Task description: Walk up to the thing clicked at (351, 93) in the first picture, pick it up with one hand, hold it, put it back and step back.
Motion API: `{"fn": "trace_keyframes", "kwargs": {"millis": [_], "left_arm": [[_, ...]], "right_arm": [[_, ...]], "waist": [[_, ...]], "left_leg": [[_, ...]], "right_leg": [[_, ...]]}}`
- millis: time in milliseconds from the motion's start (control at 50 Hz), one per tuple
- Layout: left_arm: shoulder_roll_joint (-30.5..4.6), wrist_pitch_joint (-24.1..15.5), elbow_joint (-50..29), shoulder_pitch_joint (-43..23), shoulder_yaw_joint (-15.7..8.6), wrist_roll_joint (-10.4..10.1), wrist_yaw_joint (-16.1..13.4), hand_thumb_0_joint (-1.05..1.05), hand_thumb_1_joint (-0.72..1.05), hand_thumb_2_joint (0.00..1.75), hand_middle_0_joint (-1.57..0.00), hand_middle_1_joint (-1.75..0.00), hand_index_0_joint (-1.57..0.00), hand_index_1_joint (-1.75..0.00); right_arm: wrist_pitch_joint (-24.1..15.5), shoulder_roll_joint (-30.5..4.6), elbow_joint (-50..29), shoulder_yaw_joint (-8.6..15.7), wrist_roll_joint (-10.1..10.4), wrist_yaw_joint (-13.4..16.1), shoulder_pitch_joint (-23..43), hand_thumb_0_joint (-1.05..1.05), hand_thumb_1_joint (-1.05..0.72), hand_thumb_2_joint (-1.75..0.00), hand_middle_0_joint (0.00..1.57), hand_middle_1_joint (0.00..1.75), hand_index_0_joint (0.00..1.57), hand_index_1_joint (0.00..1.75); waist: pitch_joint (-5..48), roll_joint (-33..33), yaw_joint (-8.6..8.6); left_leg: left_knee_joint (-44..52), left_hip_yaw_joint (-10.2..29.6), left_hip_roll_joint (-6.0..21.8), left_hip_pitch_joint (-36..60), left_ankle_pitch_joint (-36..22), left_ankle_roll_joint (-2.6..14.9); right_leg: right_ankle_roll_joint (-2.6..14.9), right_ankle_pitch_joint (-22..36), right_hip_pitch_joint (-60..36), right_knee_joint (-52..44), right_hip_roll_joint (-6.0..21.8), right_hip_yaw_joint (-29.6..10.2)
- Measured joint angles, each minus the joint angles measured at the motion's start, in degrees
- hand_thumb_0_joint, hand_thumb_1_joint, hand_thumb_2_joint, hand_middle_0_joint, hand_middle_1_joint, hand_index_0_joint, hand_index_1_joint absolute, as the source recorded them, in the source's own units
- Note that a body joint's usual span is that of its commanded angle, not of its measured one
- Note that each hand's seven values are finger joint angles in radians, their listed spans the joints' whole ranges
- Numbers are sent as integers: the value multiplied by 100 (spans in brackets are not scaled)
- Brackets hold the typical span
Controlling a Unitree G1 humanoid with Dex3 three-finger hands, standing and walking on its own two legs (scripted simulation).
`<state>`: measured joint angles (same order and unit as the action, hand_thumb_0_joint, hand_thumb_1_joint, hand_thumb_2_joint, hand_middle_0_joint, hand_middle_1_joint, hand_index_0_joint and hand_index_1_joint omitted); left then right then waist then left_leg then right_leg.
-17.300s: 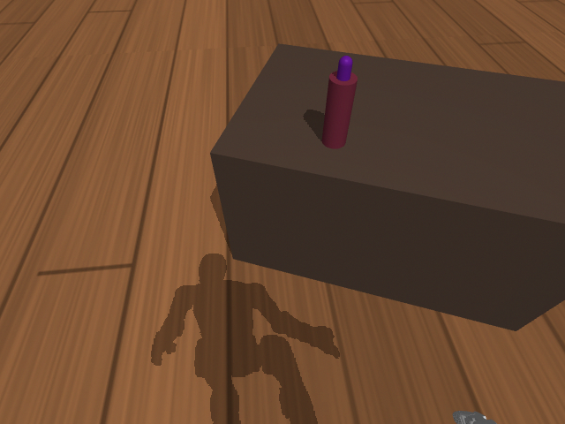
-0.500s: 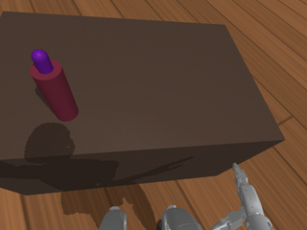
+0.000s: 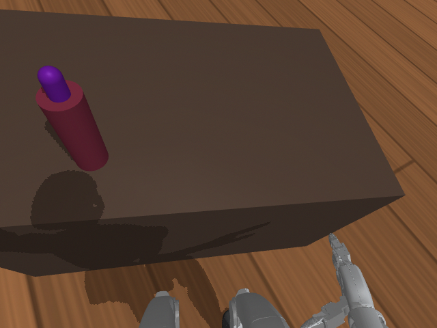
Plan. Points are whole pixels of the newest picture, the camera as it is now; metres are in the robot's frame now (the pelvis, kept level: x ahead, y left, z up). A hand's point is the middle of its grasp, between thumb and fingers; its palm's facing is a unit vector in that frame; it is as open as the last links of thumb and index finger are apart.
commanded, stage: go down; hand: left
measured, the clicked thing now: (74, 123) +0.48 +0.25 +0.02
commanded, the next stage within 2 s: none
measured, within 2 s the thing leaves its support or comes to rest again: neither
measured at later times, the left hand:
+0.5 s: hand out of the picture +0.36 +0.44 +0.11, palm faces +0.36 -0.93 +0.04, open 17.7 cm
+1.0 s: hand out of the picture +0.36 +0.43 +0.11, palm faces +0.34 -0.94 +0.03, open 17.7 cm
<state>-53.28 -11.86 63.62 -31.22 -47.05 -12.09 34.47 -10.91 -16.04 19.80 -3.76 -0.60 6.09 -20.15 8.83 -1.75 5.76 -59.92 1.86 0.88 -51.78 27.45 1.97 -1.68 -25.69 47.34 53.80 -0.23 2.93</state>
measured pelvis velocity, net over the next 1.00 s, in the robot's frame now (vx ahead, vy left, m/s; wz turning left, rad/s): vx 0.00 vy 0.00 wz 0.00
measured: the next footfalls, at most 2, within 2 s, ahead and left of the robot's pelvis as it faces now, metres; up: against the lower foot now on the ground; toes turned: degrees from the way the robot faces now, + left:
none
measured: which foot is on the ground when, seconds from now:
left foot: down 0.00-1.00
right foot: down 0.00-1.00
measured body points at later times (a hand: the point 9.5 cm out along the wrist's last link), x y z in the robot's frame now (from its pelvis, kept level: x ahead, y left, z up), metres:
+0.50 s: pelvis +0.00 -0.01 +0.00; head +0.09 +0.05 +0.43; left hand +0.34 +0.48 +0.11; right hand +0.16 -0.26 -0.03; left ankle +0.01 +0.09 -0.67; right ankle +0.00 -0.15 -0.67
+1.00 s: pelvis +0.00 +0.00 +0.00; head +0.09 +0.05 +0.44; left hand +0.34 +0.48 +0.11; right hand +0.16 -0.26 -0.03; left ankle +0.01 +0.09 -0.67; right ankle +0.00 -0.15 -0.67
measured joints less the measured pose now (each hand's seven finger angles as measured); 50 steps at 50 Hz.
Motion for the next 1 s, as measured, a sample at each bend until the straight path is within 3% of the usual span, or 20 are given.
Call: {"fn": "trace_keyframes", "kwargs": {"millis": [240, 340, 520, 680, 800, 1000], "left_arm": [[-18, 131, -24, 19, 190, -21, -7, -2, -61, 0, -6, -5, -8, -4], [-123, 36, 182, -47, 131, -54, 43, -2, -61, 0, -6, -5, -8, -4], [-163, -37, 210, -230, 1, 70, 12, -2, -61, 0, -6, -5, -9, -5], [-241, 20, 207, -133, 76, 84, -7, -2, -61, 0, -7, -5, -9, -5], [-126, -40, 155, 12, 50, -18, 4, -2, -61, 0, -7, -5, -9, -4], [70, 42, -95, 31, 118, 30, -35, -2, -61, 0, -7, -5, -9, -4]], "right_arm": [[-76, -8, 75, 88, 45, 9, 29, -1, 47, -6, 6, 5, 6, 5], [-42, -15, 70, 52, 46, 8, 37, -1, 47, -6, 6, 5, 6, 5], [-22, -52, -33, 77, -6, 15, 111, -1, 47, -6, 6, 6, 6, 5], [-22, -49, -43, 113, 14, 1, 53, -1, 47, -6, 6, 5, 6, 5], [3, -31, -1, 99, 28, 5, 34, -1, 47, -6, 6, 5, 6, 5], [-53, -44, 17, 133, 5, 28, 73, -1, 47, -6, 6, 6, 6, 5]], "waist": [[67, 36, -41], [-9, 26, -26], [-72, -42, 48], [10, -16, 95], [-4, 21, 34], [36, 7, 0]], "left_leg": [[143, -13, -19, 205, -34, 0], [77, 5, -20, 107, -34, -13], [-31, 56, -13, -49, -31, -38], [0, 37, 6, -36, -27, -23], [-20, 7, 0, -33, -2, 0], [60, -7, -17, 116, 0, 18]], "right_leg": [[5, 12, -183, -99, 18, -12], [14, -7, -81, -12, 19, 4], [32, -15, 51, 78, 8, 52], [22, 12, 33, 12, -11, 31], [1, -4, 38, 31, -3, 1], [-18, 1, -116, -62, 12, -12]]}}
